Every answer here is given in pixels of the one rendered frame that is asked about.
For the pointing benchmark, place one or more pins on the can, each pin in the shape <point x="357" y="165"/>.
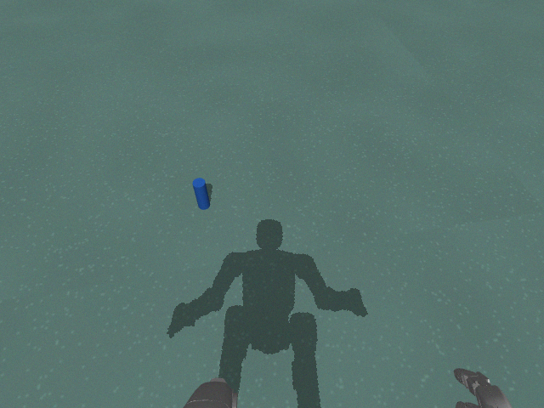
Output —
<point x="201" y="194"/>

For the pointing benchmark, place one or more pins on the right robot hand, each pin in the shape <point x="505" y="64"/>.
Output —
<point x="488" y="396"/>

